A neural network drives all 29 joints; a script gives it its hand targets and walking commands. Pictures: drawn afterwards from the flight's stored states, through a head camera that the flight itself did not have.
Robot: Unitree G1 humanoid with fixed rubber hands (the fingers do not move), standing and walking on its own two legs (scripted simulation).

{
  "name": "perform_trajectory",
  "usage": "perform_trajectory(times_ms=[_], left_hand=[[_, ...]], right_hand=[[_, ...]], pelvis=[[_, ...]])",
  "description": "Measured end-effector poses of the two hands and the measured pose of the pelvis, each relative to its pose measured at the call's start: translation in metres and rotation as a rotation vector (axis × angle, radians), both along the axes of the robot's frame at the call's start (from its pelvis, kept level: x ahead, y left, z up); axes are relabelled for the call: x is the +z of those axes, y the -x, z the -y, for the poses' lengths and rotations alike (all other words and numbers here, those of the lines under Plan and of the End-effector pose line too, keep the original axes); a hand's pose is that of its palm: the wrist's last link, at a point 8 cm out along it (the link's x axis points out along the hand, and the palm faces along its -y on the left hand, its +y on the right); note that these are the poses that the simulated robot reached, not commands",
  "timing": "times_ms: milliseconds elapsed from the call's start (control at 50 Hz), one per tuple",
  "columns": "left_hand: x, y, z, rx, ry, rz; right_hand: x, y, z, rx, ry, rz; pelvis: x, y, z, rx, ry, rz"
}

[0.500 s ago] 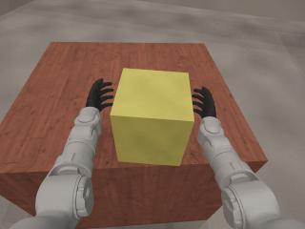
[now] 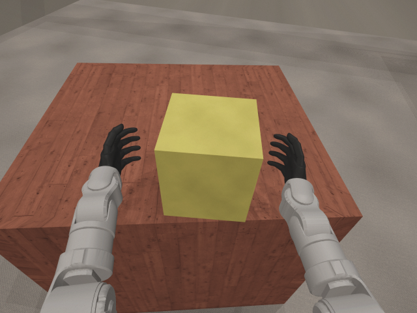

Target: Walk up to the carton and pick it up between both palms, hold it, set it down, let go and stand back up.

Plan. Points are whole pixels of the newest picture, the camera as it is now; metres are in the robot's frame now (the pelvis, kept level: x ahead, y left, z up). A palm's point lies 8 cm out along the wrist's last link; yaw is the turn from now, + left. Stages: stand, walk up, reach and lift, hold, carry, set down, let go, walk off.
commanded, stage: set down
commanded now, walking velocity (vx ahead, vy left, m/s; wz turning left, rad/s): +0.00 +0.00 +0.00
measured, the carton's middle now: (209, 158) +0.42 -0.02 +0.06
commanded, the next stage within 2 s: none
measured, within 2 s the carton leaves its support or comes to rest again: neither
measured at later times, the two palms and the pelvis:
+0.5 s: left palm (88, 204) +0.29 +0.20 +0.09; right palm (312, 206) +0.26 -0.19 +0.10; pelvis +0.01 +0.00 +0.00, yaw +0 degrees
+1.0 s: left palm (76, 237) +0.24 +0.21 +0.08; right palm (326, 244) +0.20 -0.20 +0.08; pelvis +0.03 +0.00 +0.00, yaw +0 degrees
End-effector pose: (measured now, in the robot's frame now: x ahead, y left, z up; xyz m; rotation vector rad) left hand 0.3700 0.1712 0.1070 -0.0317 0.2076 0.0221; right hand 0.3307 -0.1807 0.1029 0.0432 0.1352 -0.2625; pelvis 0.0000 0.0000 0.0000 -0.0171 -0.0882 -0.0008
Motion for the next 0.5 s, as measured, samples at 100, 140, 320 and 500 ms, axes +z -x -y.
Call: perform_trajectory(times_ms=[100,140,320,500], left_hand=[[-0.013,0.021,-0.010,0.000,-0.007,-0.030],[-0.020,0.030,-0.014,0.007,0.003,-0.053],[-0.011,0.054,-0.023,0.016,0.009,-0.021],[-0.013,0.080,-0.029,0.025,0.002,-0.025]], right_hand=[[-0.010,0.020,0.006,-0.021,-0.008,-0.011],[-0.013,0.029,0.009,-0.027,-0.011,-0.019],[-0.004,0.047,0.008,-0.004,-0.016,-0.001],[-0.004,0.072,0.013,-0.022,-0.018,-0.013]], pelvis=[[0.000,-0.003,0.000,0.000,0.000,-0.004],[0.000,-0.003,0.000,0.000,0.000,-0.005],[0.000,-0.005,0.001,0.000,-0.001,-0.006],[0.000,-0.011,0.001,0.000,-0.001,-0.012]])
